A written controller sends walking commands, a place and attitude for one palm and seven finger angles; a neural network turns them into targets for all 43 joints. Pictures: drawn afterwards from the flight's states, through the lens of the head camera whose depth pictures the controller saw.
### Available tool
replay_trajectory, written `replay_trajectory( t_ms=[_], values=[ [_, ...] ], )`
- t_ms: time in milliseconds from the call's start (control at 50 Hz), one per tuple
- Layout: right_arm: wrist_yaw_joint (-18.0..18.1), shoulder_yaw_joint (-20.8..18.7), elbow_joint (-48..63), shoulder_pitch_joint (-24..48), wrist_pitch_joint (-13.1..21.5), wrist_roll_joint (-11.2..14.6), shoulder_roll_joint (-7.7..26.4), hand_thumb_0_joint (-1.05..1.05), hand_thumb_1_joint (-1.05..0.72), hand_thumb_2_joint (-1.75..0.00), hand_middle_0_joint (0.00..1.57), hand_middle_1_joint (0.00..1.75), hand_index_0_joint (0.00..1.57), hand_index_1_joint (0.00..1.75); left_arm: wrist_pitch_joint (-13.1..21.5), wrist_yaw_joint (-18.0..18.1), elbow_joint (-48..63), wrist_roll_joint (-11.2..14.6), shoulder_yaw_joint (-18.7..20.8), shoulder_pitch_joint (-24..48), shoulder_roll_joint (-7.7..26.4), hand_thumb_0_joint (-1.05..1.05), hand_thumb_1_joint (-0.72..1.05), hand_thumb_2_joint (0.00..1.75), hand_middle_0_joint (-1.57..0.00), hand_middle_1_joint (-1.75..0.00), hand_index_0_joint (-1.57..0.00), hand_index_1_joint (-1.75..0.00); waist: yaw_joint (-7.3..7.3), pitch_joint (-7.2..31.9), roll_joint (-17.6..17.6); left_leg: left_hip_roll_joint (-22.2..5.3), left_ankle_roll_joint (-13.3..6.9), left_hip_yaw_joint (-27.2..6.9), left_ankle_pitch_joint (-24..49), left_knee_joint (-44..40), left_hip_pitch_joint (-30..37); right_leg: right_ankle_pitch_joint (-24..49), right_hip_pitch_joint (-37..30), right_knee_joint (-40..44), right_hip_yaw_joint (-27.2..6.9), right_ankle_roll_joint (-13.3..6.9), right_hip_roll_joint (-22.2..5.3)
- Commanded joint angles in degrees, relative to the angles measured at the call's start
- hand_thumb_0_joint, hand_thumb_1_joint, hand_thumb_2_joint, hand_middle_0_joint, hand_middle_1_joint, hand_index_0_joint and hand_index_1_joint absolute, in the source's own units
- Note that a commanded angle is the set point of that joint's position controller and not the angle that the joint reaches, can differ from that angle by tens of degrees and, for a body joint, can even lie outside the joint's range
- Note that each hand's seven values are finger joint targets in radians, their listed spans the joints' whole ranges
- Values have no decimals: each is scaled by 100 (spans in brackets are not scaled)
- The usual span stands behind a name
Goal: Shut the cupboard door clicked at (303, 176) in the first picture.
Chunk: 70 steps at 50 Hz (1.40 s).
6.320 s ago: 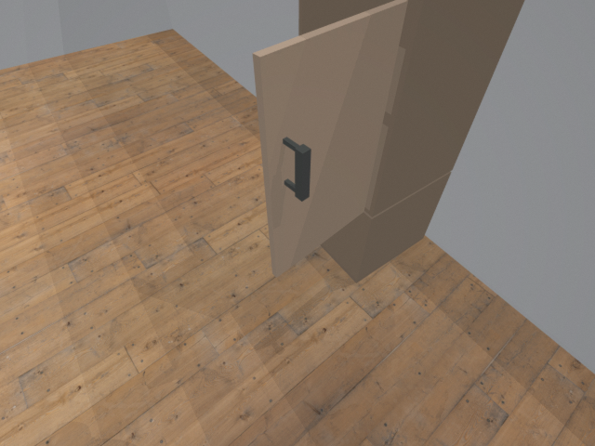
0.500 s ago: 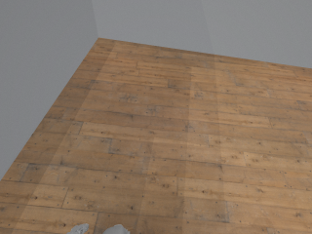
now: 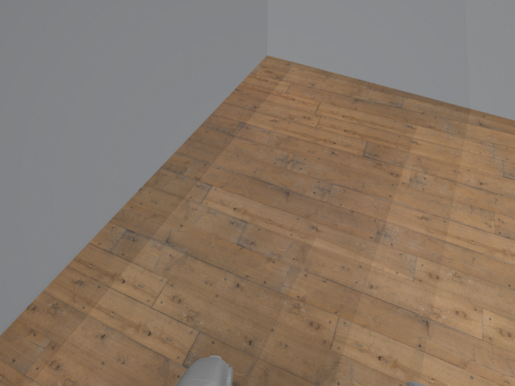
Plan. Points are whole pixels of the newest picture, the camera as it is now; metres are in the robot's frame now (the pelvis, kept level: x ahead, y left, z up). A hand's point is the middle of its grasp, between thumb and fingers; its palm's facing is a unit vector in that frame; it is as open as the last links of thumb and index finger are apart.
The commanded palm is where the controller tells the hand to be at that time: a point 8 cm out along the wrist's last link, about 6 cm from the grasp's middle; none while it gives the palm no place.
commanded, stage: walk to a spot facing it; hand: left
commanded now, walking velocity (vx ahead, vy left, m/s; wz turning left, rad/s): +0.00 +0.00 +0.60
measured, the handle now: out of the picture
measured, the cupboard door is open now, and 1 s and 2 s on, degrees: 97 97 97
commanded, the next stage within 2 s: none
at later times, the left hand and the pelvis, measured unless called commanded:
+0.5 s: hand out of the picture +0.06 +0.21 -0.16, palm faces +0.31 -0.90 -0.29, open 7.4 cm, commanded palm none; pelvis +0.02 -0.03 -0.01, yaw +17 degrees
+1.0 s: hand out of the picture -0.04 +0.19 -0.18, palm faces +0.60 -0.76 -0.24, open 7.4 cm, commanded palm none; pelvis +0.02 -0.03 -0.01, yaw +36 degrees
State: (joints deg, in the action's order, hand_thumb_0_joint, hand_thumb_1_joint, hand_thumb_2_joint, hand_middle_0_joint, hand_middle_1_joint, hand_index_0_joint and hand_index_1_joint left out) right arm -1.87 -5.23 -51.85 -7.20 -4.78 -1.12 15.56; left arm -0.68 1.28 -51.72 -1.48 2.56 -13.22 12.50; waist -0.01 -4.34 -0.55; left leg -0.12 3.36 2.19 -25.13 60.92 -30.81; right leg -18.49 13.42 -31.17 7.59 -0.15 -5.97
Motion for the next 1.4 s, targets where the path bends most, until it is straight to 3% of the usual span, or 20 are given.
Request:
replay_trajectory(
  t_ms=[0, 60, 120, 140, 160, 180, 260, 440, 480, 580, 700, 780, 820, 840, 920, 1100, 1120, 1160, 1240, 1380],
  values=[
    [-38, 93, 569, 629, 184, 49, 101, 0, -90, -90, 20, 30, 20, 30, 165, 50, 284, -24, 237, -311, 1103, 0, 90, 90, -20, -30, -20, -30, -233, 519, -1000, -70, 68, 358, -26, -1089, 102, 3999, -1085, 683, -494, -568, -1298],
    [-33, 128, 616, 667, 234, 71, 126, 0, -90, -90, 20, 30, 20, 30, 154, 36, 186, -32, 291, -437, 1255, 0, 90, 90, -20, -30, -20, -30, -303, 760, -1210, 5, -18, 518, 52, -2025, 530, 4350, -1388, 338, -395, -546, -1399],
    [14, 57, 468, -16, 304, 27, 445, 0, -90, -90, 20, 30, 20, 30, 152, -10, 247, 53, 336, -224, 1304, 0, 90, 90, -20, -30, -20, -30, 127, 1083, -871, 12, -208, 530, 1367, -3427, 1997, 4141, -754, -738, 73, -119, -1301],
    [42, -68, 384, -447, 353, -24, 924, 0, -90, -90, 20, 30, 20, 30, 135, -39, 390, 87, 319, -157, 1122, 0, 90, 90, -20, -30, -20, -30, 370, 1440, 176, -883, -620, -495, 3017, -3572, 3243, 2596, 455, -1782, 309, 222, -944],
    [73, -222, 347, -843, 347, -16, 1514, 0, -90, -90, 20, 30, 20, 30, 119, -73, 651, 108, 157, 121, 717, 0, 90, 90, -20, -30, -20, -30, 606, 1459, 1816, -2439, -1553, -2413, 5614, -3605, 3939, -1738, 2046, -3080, 193, 567, -161],
    [115, -226, 233, -1097, 309, 17, 1566, 0, -90, -90, 20, 30, 20, 30, 15, -25, 812, 41, 172, 426, 822, 0, 90, 90, -20, -30, -20, -30, 641, 1353, 907, -2669, -1869, -2256, 5410, -3591, 3586, -1951, 2296, -3569, -480, 502, -148],
    [249, -86, 444, -83, 361, -13, 1006, 0, -90, -90, 20, 30, 20, 30, -101, -62, 457, 42, 227, 368, 705, 0, 90, 90, -20, -30, -20, -30, 121, 762, 1124, -1454, -1218, -1330, 3585, -3913, 2188, -725, 1827, -3412, -802, 511, -43],
    [172, -167, 593, 311, 269, 0, 922, 0, -90, -90, 20, 30, 20, 30, 16, -55, 408, 60, 278, -319, 680, 0, 90, 90, -20, -30, -20, -30, -285, 679, 632, -836, -839, -1566, 1723, -3353, 613, 400, -660, 261, -478, 357, 431],
    [99, -85, 820, 338, 280, 53, 327, 0, -90, -90, 20, 30, 20, 30, 109, 22, 477, -71, 429, -550, 1574, 0, 90, 90, -20, -30, -20, -30, -479, 687, -1910, 441, -84, -181, -984, -713, -586, 531, -1065, 1789, -3069, -614, -2092],
    [-7, -49, 419, 83, 143, 19, 286, 0, -90, -90, 20, 30, 20, 30, 118, 76, 712, 2, 197, 408, 857, 0, 90, 90, -20, -30, -20, -30, 66, 548, -1168, -210, 56, -203, -4, 660, -128, 2183, -366, 1170, -978, -619, -1222],
    [-46, 65, 467, 343, 196, 69, 73, 0, -90, -90, 20, 30, 20, 30, 125, 62, 463, -33, 319, -64, 1215, 0, 90, 90, -20, -30, -20, -30, -235, 625, -985, -129, 46, 366, -161, -1492, 519, 2894, -907, 788, -523, -692, -1509],
    [-14, 17, 338, -301, 281, 49, 334, 0, -90, -90, 20, 30, 20, 30, 66, -6, 422, 43, 371, 52, 1182, 0, 90, 90, -20, -30, -20, -30, 120, 854, -615, -107, -119, 347, 1210, -3374, 1946, 2234, -238, -265, 5, -151, -1368],
    [79, -249, 267, -1041, 331, -33, 1451, 0, -90, -90, 20, 30, 20, 30, -13, -62, 837, 92, 202, 345, 528, 0, 90, 90, -20, -30, -20, -30, 559, 1007, 2067, -2489, -1506, -2797, 4320, -4079, 3136, -2151, 2177, -2570, 163, 585, -132],
    [134, -247, 151, -1290, 317, -43, 1450, 0, -90, -90, 20, 30, 20, 30, -65, -38, 932, 15, 198, 761, 722, 0, 90, 90, -20, -30, -20, -30, 684, 1031, 1199, -2535, -1781, -2772, 3621, -4041, 2853, -1947, 2242, -3270, -498, 454, -106],
    [260, -92, 361, -333, 390, -33, 923, 0, -90, -90, 20, 30, 20, 30, -83, -87, 525, 39, 249, 546, 617, 0, 90, 90, -20, -30, -20, -30, 151, 741, 1092, -1399, -1196, -1570, 3084, -4043, 2136, -631, 1977, -3359, -781, 473, 5],
    [201, -171, 466, 14, 271, -27, 954, 0, -90, -90, 20, 30, 20, 30, -31, -55, 462, 86, 232, 61, 595, 0, 90, 90, -20, -30, -20, -30, -73, 672, 1045, -988, -1025, -1913, 2290, -3718, 1159, -27, -100, -280, -485, 340, 563],
    [185, -163, 515, 81, 266, 7, 879, 0, -90, -90, 20, 30, 20, 30, 22, -33, 432, 81, 275, -160, 707, 0, 90, 90, -20, -30, -20, -30, -196, 741, 716, -763, -821, -1826, 1989, -3415, 822, 364, -693, 543, -551, 302, 435],
    [104, -89, 757, 186, 277, 64, 340, 0, -90, -90, 20, 30, 20, 30, 96, 44, 483, -55, 420, -358, 1532, 0, 90, 90, -20, -30, -20, -30, -395, 672, -1665, 481, -76, -318, -774, -1066, -519, 493, -1211, 1800, -2886, -667, -2010],
    [13, -91, 435, 86, 147, -1, 386, 0, -90, -90, 20, 30, 20, 30, 120, 68, 656, 19, 216, 474, 897, 0, 90, 90, -20, -30, -20, -30, 95, 381, -1096, -165, 20, -365, -53, 812, -307, 1882, -388, 1274, -1228, -727, -1322],
    [-41, 74, 504, 479, 214, 73, 115, 0, -90, -90, 20, 30, 20, 30, 127, 56, 383, -31, 338, -181, 1251, 0, 90, 90, -20, -30, -20, -30, -254, 629, -1126, -48, 24, 368, -100, -1751, 515, 3586, -1193, 584, -472, -640, -1462]
  ],
)
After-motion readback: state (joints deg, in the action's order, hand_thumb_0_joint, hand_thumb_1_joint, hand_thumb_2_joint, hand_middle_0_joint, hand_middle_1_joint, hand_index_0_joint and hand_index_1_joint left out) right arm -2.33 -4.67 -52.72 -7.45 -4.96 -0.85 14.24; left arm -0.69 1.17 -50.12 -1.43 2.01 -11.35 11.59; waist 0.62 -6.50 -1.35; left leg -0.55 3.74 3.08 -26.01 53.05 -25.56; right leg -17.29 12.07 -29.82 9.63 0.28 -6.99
